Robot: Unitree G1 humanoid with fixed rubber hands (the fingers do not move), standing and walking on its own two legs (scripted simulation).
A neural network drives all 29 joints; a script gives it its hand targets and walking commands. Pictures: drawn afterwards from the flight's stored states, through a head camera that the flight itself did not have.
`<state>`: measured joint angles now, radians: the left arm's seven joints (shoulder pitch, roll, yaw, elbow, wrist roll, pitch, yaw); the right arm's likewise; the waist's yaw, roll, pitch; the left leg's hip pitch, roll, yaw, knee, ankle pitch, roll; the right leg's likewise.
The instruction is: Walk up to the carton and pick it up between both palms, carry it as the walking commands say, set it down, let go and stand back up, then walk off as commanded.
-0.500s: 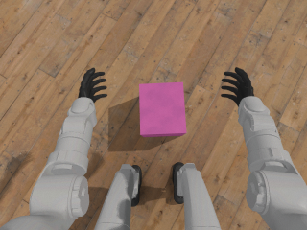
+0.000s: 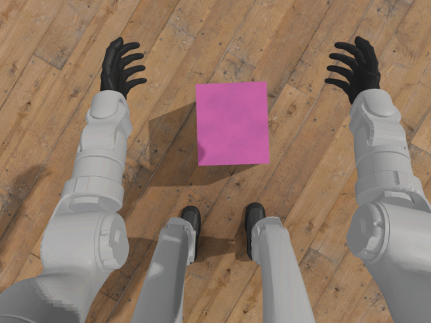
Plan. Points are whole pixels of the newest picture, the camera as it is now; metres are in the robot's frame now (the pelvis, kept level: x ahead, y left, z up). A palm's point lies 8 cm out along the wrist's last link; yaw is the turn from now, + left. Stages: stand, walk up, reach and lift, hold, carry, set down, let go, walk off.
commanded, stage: reach and lift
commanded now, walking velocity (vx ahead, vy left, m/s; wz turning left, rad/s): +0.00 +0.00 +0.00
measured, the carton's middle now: (231, 127) +0.47 -0.03 -0.55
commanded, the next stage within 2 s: none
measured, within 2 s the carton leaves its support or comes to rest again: neither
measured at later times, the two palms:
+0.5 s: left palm (148, 112) +0.47 +0.17 -0.28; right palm (325, 111) +0.47 -0.24 -0.29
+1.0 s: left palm (164, 124) +0.47 +0.17 -0.43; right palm (301, 122) +0.47 -0.23 -0.43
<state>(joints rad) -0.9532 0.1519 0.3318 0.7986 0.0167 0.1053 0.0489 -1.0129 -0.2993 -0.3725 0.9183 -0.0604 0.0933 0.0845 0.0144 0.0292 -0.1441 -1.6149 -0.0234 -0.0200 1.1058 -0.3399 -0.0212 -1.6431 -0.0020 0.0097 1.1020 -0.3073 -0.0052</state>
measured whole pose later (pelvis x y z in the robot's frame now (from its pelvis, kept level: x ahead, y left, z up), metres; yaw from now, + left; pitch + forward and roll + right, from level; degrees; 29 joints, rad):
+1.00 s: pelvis -0.05 +0.00 -0.25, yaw +1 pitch +43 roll +3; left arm -1.27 0.28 0.15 1.06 -0.22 0.04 0.13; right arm -1.33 -0.43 -0.09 1.14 0.20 0.04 -0.05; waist 0.00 0.03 0.20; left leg -2.27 -0.05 0.00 2.10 -0.58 -0.04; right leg -2.32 0.02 0.03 2.10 -0.52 0.00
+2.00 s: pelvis -0.05 +0.00 -0.28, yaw +1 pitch +38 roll +1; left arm -1.47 0.24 0.05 1.22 -0.25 -0.02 0.15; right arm -1.47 -0.39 0.02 1.27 0.27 -0.03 -0.06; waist -0.02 0.05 0.36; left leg -2.30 -0.04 0.00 2.20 -0.56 -0.03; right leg -2.33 -0.04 0.01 2.19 -0.53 -0.02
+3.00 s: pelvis -0.06 +0.00 -0.29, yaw +1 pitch +36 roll +1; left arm -1.38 0.19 0.22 1.09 -0.12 0.12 0.13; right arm -1.40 -0.36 0.01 1.17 0.20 0.14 -0.07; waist -0.01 0.07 0.29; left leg -2.29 -0.09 -0.02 2.22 -0.56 -0.05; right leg -2.32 -0.01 0.01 2.21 -0.52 -0.01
